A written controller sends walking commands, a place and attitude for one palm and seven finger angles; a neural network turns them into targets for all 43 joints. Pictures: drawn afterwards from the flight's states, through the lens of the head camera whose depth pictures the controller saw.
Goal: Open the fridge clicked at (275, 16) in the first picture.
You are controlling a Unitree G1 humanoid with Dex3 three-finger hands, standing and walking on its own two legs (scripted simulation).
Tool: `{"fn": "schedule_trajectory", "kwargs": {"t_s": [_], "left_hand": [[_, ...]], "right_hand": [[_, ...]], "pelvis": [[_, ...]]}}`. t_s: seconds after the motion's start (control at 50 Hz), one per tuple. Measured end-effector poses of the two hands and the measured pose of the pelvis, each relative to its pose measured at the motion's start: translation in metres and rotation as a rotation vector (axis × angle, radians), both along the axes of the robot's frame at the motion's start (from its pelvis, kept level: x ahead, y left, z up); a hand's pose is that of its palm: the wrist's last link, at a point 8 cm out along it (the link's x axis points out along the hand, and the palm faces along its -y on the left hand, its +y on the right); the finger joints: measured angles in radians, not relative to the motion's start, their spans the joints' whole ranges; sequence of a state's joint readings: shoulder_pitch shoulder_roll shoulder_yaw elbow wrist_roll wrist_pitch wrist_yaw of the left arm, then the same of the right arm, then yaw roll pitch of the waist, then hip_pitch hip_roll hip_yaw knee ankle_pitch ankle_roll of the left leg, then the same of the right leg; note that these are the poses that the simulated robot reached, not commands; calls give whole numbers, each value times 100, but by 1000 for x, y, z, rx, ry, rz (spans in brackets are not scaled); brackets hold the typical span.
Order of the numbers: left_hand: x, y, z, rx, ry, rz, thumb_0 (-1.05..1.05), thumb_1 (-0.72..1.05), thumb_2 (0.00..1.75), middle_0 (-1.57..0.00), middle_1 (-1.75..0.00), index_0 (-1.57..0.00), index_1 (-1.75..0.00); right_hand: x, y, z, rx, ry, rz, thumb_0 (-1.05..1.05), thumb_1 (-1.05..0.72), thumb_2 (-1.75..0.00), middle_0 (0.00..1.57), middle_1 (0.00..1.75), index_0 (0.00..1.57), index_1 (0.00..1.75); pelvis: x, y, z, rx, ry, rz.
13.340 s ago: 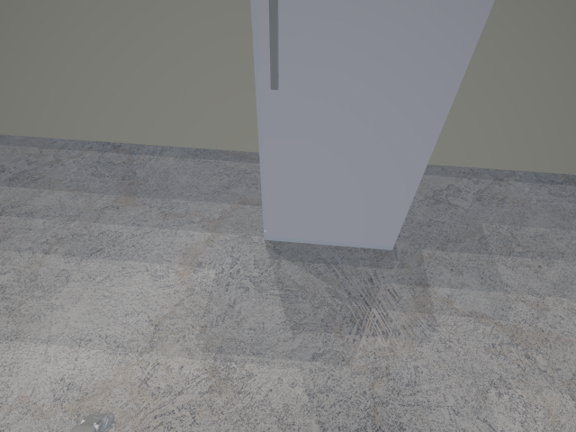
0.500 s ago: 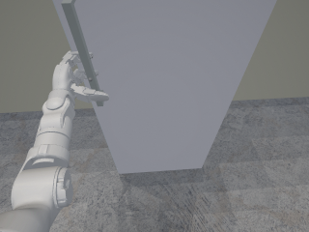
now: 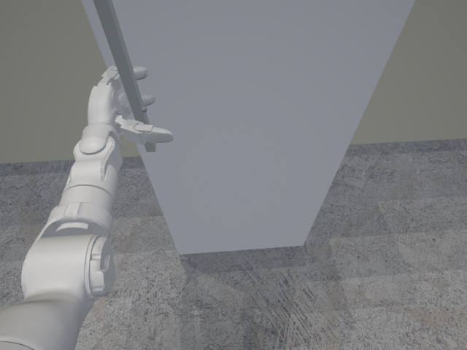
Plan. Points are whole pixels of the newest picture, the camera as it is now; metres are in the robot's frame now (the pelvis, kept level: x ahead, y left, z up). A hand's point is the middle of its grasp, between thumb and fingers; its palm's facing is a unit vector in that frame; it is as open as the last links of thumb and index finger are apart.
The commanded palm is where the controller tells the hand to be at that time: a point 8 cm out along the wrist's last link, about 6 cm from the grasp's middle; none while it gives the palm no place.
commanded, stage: slide the fingers in behind the handle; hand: left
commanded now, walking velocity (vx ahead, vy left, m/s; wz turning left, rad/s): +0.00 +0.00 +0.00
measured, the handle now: (133, 81) +0.53 +0.17 +0.18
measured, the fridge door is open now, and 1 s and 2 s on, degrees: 0 0 1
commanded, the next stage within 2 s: grip the handle and tug to test in 0.10 s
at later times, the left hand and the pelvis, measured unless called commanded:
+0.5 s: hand (144, 109) +0.47 +0.14 +0.17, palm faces +0.05 -1.00 +0.00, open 11.8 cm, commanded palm +0.45 +0.19 +0.17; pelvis +0.00 +0.00 +0.00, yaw +0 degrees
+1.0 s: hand (145, 108) +0.48 +0.14 +0.16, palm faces +0.04 -1.00 +0.00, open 5.3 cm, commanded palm +0.45 +0.19 +0.17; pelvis +0.01 +0.00 +0.00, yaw +0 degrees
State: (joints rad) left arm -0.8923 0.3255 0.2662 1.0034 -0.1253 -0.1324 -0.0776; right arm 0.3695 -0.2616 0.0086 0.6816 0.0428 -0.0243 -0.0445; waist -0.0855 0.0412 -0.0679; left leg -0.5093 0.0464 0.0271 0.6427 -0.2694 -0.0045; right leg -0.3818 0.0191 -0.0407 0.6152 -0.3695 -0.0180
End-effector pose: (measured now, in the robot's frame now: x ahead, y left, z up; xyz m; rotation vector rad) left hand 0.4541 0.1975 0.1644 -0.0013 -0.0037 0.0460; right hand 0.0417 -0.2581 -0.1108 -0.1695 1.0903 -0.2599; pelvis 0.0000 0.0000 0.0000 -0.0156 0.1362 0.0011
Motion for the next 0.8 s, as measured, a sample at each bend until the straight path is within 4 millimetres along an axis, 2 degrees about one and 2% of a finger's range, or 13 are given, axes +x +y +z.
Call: {"fn": "schedule_trajectory", "kwargs": {"t_s": [0.16, 0.28, 0.36, 0.58, 0.8], "left_hand": [[0, -3, 0, -8, -8, 0, -1, -50, 30, -30, -120, -29, -120], [-3, -1, -1, -10, 4, 7, -1, -48, 31, -30, -121, -30, -121], [-4, 0, 0, 0, 7, 10, -1, -41, 34, -31, -122, -30, -122], [-3, -2, 2, -2, 5, 7, 0, 0, 52, -35, -128, -35, -128], [2, 2, -1, -10, 15, 11, 1, 50, 73, -40, -135, -40, -134]], "right_hand": [[-12, 1, -1, 3, 24, -25, 1, -91, -90, 20, 30, 20, 30], [-5, 2, 1, 6, 3, -22, 1, -91, -90, 20, 30, 20, 30], [3, 3, 2, 5, -16, -10, 1, -91, -90, 20, 30, 20, 30], [18, 3, 3, 4, -46, 24, 1, -91, -90, 20, 30, 20, 30], [12, 0, 2, 0, -20, 8, 1, -91, -90, 20, 30, 20, 30]], "pelvis": [[2, 1, 1, 1, 0, -10], [3, 2, 1, 0, -8, -11], [2, 1, 1, 0, -9, -6], [1, 1, 1, 0, -6, 3], [3, -1, 1, 1, 0, -1]]}}
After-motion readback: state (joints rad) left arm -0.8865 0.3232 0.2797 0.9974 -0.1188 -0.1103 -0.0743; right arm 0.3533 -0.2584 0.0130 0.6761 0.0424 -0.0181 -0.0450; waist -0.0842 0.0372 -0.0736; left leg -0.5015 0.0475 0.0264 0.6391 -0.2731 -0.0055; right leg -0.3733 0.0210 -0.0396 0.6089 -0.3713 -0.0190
